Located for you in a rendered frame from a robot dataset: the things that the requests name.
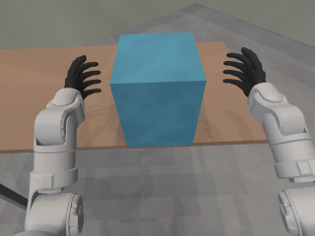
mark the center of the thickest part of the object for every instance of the carton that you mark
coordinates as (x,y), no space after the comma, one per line
(158,83)

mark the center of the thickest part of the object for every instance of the table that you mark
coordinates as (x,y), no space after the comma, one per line
(30,78)

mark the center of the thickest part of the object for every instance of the robot left upper arm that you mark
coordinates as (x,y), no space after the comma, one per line
(59,214)

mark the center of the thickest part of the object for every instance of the robot right upper arm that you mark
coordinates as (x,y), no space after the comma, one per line
(297,207)

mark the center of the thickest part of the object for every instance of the robot left forearm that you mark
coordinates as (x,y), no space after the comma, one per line
(54,145)

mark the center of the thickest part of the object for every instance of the robot right forearm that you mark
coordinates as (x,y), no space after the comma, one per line
(286,133)

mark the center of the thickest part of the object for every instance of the left robot hand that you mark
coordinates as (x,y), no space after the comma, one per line
(75,76)

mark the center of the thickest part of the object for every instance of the right robot hand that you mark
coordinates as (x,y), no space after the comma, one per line
(251,67)

